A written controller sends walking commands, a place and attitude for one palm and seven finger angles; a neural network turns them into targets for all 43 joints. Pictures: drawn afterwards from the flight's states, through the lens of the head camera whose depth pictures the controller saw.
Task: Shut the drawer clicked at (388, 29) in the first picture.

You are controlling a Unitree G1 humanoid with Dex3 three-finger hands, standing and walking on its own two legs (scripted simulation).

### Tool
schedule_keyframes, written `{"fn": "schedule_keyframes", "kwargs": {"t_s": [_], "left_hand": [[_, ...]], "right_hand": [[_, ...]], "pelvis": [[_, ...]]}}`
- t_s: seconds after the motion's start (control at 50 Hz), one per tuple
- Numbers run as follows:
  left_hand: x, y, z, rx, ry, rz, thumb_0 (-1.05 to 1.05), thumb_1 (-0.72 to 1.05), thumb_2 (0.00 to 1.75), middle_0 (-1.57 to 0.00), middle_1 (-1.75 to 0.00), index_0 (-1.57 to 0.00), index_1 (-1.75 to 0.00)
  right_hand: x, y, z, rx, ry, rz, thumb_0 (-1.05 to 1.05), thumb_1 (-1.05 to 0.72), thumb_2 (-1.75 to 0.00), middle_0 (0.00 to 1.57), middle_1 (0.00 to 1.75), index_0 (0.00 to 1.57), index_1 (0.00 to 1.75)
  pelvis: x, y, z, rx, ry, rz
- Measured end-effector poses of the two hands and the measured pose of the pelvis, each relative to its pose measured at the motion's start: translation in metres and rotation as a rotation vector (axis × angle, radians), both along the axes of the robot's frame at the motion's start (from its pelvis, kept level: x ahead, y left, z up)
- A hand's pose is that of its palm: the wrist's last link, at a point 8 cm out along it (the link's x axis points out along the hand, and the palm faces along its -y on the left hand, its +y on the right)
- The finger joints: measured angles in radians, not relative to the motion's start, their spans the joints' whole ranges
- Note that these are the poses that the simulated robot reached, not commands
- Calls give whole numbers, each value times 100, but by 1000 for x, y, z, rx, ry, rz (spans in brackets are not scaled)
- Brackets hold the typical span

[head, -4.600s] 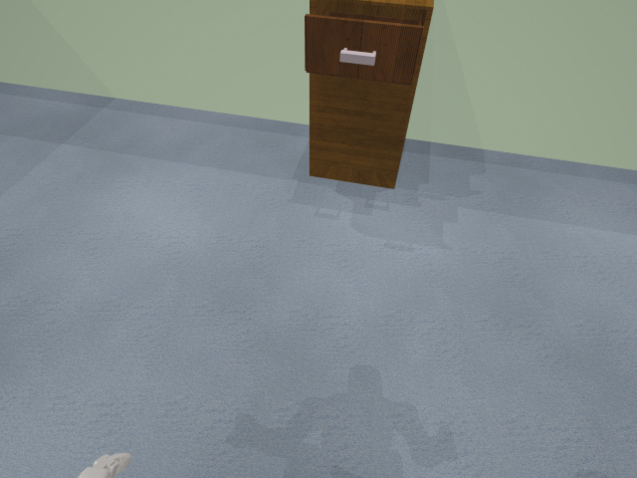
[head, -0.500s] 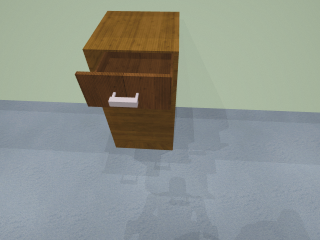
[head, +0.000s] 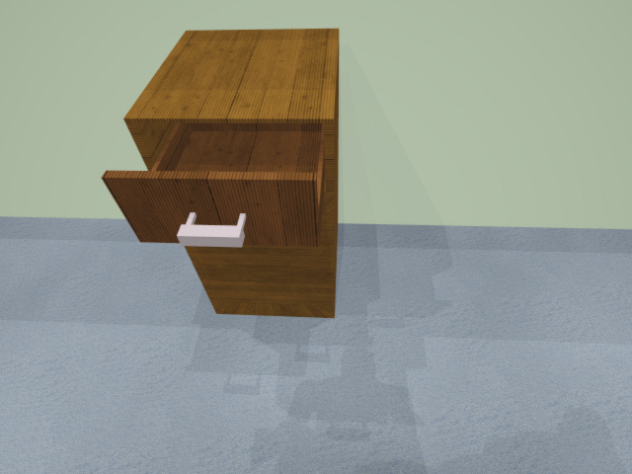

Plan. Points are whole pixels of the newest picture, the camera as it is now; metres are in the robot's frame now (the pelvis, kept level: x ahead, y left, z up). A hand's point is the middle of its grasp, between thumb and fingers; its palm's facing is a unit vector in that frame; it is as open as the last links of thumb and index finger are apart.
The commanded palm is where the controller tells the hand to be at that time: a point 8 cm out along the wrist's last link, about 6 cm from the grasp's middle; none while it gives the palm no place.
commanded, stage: take the last steps up to it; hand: left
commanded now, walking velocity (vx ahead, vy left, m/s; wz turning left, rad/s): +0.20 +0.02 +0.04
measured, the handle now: (214, 226) +0.53 +0.23 -0.05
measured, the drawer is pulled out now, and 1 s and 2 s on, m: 0.17 0.17 0.17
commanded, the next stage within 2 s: come to a stop and stand still in 0.18 s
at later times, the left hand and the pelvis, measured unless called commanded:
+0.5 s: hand out of the picture +0.07 +0.18 -0.17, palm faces +0.07 -0.99 -0.12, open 7.3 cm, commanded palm none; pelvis +0.11 +0.03 +0.01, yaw -1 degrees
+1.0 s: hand out of the picture +0.10 +0.14 -0.13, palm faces +0.01 -0.97 -0.25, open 7.3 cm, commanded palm none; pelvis +0.07 -0.04 +0.03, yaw -3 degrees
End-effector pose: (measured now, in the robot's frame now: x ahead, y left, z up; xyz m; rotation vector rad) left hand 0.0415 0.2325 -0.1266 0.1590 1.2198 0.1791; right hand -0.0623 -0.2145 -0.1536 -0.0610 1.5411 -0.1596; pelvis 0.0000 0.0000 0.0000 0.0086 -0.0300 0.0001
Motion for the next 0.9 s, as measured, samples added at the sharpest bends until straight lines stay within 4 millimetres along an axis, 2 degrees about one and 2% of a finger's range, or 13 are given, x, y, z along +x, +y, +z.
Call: {"fn": "schedule_keyframes", "kwargs": {"t_s": [0.12, 0.24, 0.36, 0.44, 0.52, 0.58, 0.7, 0.8, 0.84, 0.9], "left_hand": [[3, -15, 9, -13, 62, 29, 0, 93, 90, -20, -30, -20, -30], [2, -25, 4, -75, 138, 48, 0, 92, 90, -20, -30, -21, -30], [5, -15, -16, -126, 209, 99, 0, 91, 90, -20, -30, -21, -30], [16, -6, -22, -127, 254, 92, 0, 91, 90, -20, -30, -20, -30], [32, 4, -18, -107, 275, 52, 0, 91, 90, -20, -30, -20, -30], [46, 14, -11, -70, 262, 25, 0, 91, 90, -20, -30, -20, -30], [74, 27, 0, 21, 170, -10, 0, 91, 90, -20, -30, -20, -30], [86, 12, 8, 75, 62, -30, 0, 91, 90, -20, -30, -20, -30], [82, 0, 10, 85, 40, -39, 0, 91, 90, -20, -30, -20, -30], [72, -22, 19, 61, 40, -37, 0, 91, 90, -20, -30, -20, -30]], "right_hand": [[92, -24, 21, -49, -162, 40, 1, -91, -90, 20, 30, 20, 30], [171, -16, 35, -61, -283, 84, 1, -91, -90, 20, 30, 20, 30], [229, 11, 37, -87, -343, 135, 0, -92, -90, 20, 30, 20, 30], [247, 28, 41, -99, -338, 143, 0, -93, -90, 20, 30, 20, 30], [252, 35, 42, -102, -333, 108, -1, -93, -90, 20, 30, 20, 30], [247, 29, 41, -111, -326, 79, -2, -94, -90, 20, 30, 21, 30], [210, -5, 37, -125, -272, 42, -1, -93, -90, 20, 30, 21, 30], [171, -37, 21, -98, -227, 16, 0, -92, -90, 20, 30, 20, 30], [156, -48, 13, -77, -206, 1, 0, -91, -90, 20, 30, 20, 30], [139, -56, 14, -49, -169, -4, 1, -91, -90, 20, 30, 20, 30]], "pelvis": [[30, -7, 17, -6, 10, 6], [59, 0, 22, -22, 21, 6], [94, 20, 12, -54, 13, 9], [109, 29, 13, -20, 11, -12], [109, 32, 16, -8, 22, -27], [103, 30, 18, -16, 31, -32], [85, 13, 18, -19, 32, -47], [72, -12, 10, 4, 16, -41], [68, -22, 8, 11, 4, -38], [68, -30, 16, 15, 2, -37]]}}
